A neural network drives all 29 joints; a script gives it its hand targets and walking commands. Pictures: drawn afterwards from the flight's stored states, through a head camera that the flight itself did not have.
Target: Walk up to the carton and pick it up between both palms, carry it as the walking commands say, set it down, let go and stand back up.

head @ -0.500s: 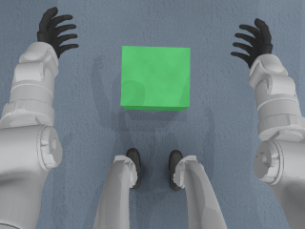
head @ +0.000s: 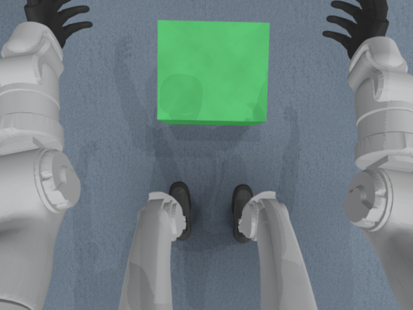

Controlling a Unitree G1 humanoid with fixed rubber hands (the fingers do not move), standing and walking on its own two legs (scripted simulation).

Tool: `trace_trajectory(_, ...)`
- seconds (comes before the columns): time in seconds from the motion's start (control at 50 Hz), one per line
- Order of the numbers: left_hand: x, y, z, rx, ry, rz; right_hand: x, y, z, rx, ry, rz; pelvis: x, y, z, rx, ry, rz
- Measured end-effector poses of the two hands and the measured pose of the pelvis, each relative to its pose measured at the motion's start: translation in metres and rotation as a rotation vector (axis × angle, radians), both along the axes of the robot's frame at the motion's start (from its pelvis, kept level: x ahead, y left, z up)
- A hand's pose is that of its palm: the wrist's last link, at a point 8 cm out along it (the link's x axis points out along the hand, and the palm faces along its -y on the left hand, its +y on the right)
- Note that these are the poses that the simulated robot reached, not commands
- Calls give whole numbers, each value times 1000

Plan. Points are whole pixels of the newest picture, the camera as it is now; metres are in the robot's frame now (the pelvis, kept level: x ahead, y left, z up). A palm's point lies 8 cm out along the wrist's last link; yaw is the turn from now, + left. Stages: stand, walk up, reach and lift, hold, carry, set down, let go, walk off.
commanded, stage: reach and lift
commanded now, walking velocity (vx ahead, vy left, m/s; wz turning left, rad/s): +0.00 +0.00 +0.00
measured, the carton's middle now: (211, 80) +0.56 +0.00 -0.49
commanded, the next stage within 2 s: none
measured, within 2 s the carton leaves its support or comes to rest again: neither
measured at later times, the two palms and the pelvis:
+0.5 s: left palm (96, 61) +0.54 +0.25 -0.25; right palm (317, 69) +0.53 -0.22 -0.25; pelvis -0.02 +0.00 -0.15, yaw -1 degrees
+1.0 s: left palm (124, 82) +0.53 +0.24 -0.40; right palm (286, 87) +0.52 -0.20 -0.40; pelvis -0.03 +0.00 -0.23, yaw -1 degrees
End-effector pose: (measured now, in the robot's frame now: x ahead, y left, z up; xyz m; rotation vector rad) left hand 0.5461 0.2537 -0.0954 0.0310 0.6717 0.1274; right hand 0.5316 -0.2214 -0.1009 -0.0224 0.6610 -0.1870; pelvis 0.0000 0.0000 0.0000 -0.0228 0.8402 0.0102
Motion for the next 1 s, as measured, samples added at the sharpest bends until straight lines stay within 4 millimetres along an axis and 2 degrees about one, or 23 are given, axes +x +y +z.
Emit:
trace_trajectory(0.2, -1, 1, -75, 17, -16, 10, 2, 2, -69, -18, -8, -2, -9, 0, -72, -6, -5, -3)
trace_trajectory(0.36, -2, 0, -120, 16, -12, 21, 0, 2, -114, -17, 1, -10, -17, 1, -115, -6, -35, -7)
trace_trajectory(0.62, -3, -6, -196, 19, 16, 32, -3, 5, -192, -12, 30, -18, -27, 1, -168, -3, -109, -11)
trace_trajectory(1.0, -11, -17, -300, 28, 59, 39, -9, 18, -301, -6, 85, 5, -28, -3, -231, -4, -243, -10)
